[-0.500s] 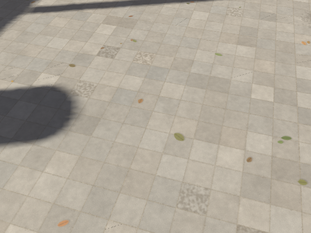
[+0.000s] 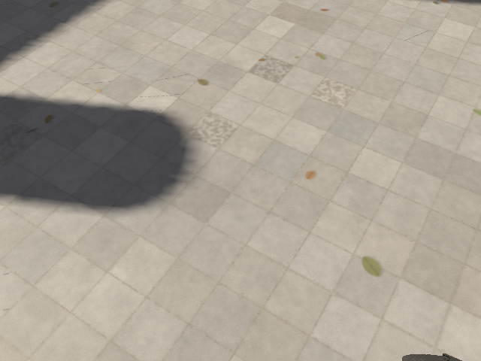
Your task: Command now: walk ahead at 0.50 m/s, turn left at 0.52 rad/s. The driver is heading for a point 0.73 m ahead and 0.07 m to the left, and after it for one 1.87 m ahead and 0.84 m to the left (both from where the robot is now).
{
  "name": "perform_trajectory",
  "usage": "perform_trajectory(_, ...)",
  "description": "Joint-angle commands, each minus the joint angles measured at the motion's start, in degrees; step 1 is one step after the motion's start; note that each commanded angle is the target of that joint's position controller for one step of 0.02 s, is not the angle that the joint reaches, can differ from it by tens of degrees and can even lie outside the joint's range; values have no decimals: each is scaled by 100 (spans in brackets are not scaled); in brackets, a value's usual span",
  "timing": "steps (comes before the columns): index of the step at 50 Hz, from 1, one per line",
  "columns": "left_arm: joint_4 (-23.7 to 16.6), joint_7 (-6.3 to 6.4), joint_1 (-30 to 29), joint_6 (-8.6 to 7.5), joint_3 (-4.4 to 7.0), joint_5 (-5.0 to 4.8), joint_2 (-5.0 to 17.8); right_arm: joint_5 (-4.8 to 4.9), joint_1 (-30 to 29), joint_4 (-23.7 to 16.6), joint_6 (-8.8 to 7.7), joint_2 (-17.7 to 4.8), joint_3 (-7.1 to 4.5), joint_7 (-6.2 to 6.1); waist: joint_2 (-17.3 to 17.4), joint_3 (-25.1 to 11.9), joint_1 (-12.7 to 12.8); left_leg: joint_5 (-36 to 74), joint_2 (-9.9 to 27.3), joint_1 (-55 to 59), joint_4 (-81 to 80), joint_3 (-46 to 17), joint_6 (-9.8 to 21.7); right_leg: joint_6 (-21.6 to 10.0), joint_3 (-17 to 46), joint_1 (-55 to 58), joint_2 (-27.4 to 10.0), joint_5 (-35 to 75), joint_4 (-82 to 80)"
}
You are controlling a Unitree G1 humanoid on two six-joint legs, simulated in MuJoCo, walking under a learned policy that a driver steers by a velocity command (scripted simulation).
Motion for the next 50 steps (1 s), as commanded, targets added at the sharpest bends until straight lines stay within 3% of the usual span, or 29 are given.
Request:
perform_trajectory(1,-1055,-41,-121,-377,91,-188,727,28,2589,461,215,-1277,-424,-177,873,-1890,-1167,3050,1834,5962,1059,-2565,1968,176,1122,-5058,-260,302,1304)
perform_trajectory(2,-1384,0,-528,-425,66,-351,647,116,2239,398,214,-1370,-435,-258,216,-1674,-777,-110,2100,5034,186,-3468,1963,85,1267,-5266,-371,1543,208)
perform_trajectory(3,-1455,141,-1028,-389,161,-324,740,51,1776,121,158,-1135,-382,-350,-461,-1334,-661,-864,2338,3789,-386,-4193,1870,131,1319,-4896,-428,2400,-83)
perform_trajectory(4,-1551,230,-1124,-215,221,-161,684,-17,1113,-35,99,-1000,-310,-386,-643,-813,-263,578,2233,2153,-369,-4055,1902,412,1428,-4221,-510,2709,-873)
perform_trajectory(5,-1518,284,-931,-73,228,-19,607,-48,772,-203,57,-787,-228,-384,-647,-574,-71,1133,1976,1137,-421,-3539,1746,542,1459,-3529,-677,2585,-1350)
perform_trajectory(6,-1569,296,-912,-14,269,12,629,-49,705,-263,9,-712,-211,-419,-514,-417,7,1168,1780,517,-524,-3096,1557,632,1434,-3130,-831,2627,-2163)
perform_trajectory(7,-1745,302,-1241,-18,276,28,670,-29,745,-281,-18,-736,-217,-496,-269,-247,-48,1284,1359,1,-575,-2546,1375,642,1286,-2731,-830,2900,-3064)
perform_trajectory(8,-1885,278,-1596,-50,201,129,474,68,911,-284,-27,-796,-242,-576,-84,-253,-194,1437,901,-332,-542,-1951,1176,598,1065,-2166,-680,3471,-3959)
perform_trajectory(9,-1966,238,-1863,-69,156,132,332,148,1152,-249,10,-860,-276,-644,78,-415,-348,1344,520,-440,-506,-1565,978,560,842,-1540,-376,4200,-4611)
perform_trajectory(11,-2135,163,-2207,-76,189,-13,386,191,1509,-190,89,-886,-306,-682,314,-398,-532,816,356,-286,-423,-1532,807,545,678,-1097,5,4977,-5263)
perform_trajectory(13,-2306,98,-2558,-101,210,-58,496,182,1783,-190,137,-807,-318,-680,255,-236,-664,180,448,105,-239,-1873,682,461,739,-1154,87,4792,-5802)
perform_trajectory(16,-2292,46,-1917,-165,349,-57,768,211,1820,-319,109,-562,-277,-630,401,-367,-217,-114,443,490,573,-2227,390,24,848,-271,21,4268,-6234)
perform_trajectory(17,-2162,38,-958,-203,458,-15,1085,176,1581,-438,58,-295,-191,-566,193,-887,280,-250,84,-65,1984,-1808,116,-347,1359,1046,-566,4221,-6157)
perform_trajectory(18,-2023,-3,-128,-210,612,192,1798,273,2326,-582,-20,55,-91,-549,-1641,-1847,143,-2080,-732,-1445,4170,-1019,-245,-1416,3953,2667,-2152,3466,-6816)
perform_trajectory(19,-1984,-58,-186,-231,560,97,1497,271,2578,-499,-31,-275,-110,-513,-2138,-1740,-23,-3406,-373,-2332,4956,-1001,-299,-1686,5493,2719,-2590,2347,-7322)
perform_trajectory(20,-2082,-67,-631,-243,445,33,1042,250,2175,-471,11,-615,-216,-497,-1449,-826,-1,-2926,-89,-2549,5234,-1058,-281,-1466,4733,1953,-2274,2065,-7398)
perform_trajectory(21,-2124,-97,-1021,-203,377,25,850,165,1668,-576,66,-641,-225,-501,-888,-329,-69,-2459,133,-2402,5027,-837,-258,-1267,3785,1212,-1941,2453,-7411)
perform_trajectory(22,-2125,-142,-1330,-170,337,16,744,83,1392,-684,83,-607,-246,-492,-672,-10,-205,-2193,291,-2216,4623,-681,-269,-1193,3166,599,-1659,3116,-7494)
perform_trajectory(25,-2079,-215,-1545,-191,324,6,762,61,1380,-714,149,-425,-251,-428,-828,-56,-492,-1807,522,-1403,3793,-380,-322,-1150,2271,-152,-1304,4225,-7844)
perform_trajectory(29,-1793,-118,-1246,-180,402,-44,1021,-8,732,-855,102,-247,-134,-368,-788,-80,-383,-952,603,-1359,2324,-141,-463,-1243,1617,27,-1264,4953,-8033)
perform_trajectory(33,-1615,-75,-980,-103,441,-133,1201,47,42,-954,21,-294,-82,-279,-851,2,-153,-160,446,-846,1176,96,-556,-1134,1219,-14,-1149,4643,-8065)
perform_trajectory(37,-1483,-86,-766,-35,485,-213,1352,61,-355,-1098,-21,-483,-101,-208,-865,111,-94,-516,332,-558,662,242,-382,-1094,1317,277,-1387,4669,-7801)
perform_trajectory(40,-1410,-39,-793,26,407,-223,1255,3,777,-755,-43,-816,-287,-266,-750,-417,-760,-507,108,1285,154,399,-11,-786,972,84,-1069,6164,-6502)
perform_trajectory(41,-1534,-7,-909,23,296,-118,1023,-58,1824,-566,-59,-1224,-414,-318,-295,-1141,-1233,-439,971,2748,221,-582,370,-518,623,-747,-770,5576,-4929)
perform_trajectory(42,-1744,21,-474,-72,127,-76,511,-109,2274,-480,-34,-1806,-528,-328,1197,-1674,-1095,-1064,2342,4412,-252,-3036,1252,-124,321,-2960,79,2619,-2855)
perform_trajectory(43,-1662,45,-534,-144,216,-161,956,-24,2359,-439,-37,-1364,-411,-312,1098,-1718,-1212,-1603,2502,4283,-631,-3753,1329,-103,1024,-3645,-27,1544,-1995)
perform_trajectory(44,-1735,27,-810,-160,284,-269,1216,5,1959,-491,-43,-1081,-308,-321,809,-1059,-1125,-1549,2327,3715,-654,-2904,1086,-168,1063,-3953,-320,1919,-1808)
perform_trajectory(47,-1798,26,-1220,-60,307,-167,1109,-110,1171,-516,-39,-641,-163,-306,432,-255,-699,-504,1656,2101,-1139,-1407,723,-164,943,-3343,-759,2888,-2488)
perform_trajectory(50,-1759,16,-1095,162,275,-176,856,-142,1124,-346,-181,-698,-215,-310,361,-89,-498,366,1598,1578,-1478,-657,724,-64,1005,-3079,-785,3342,-2774)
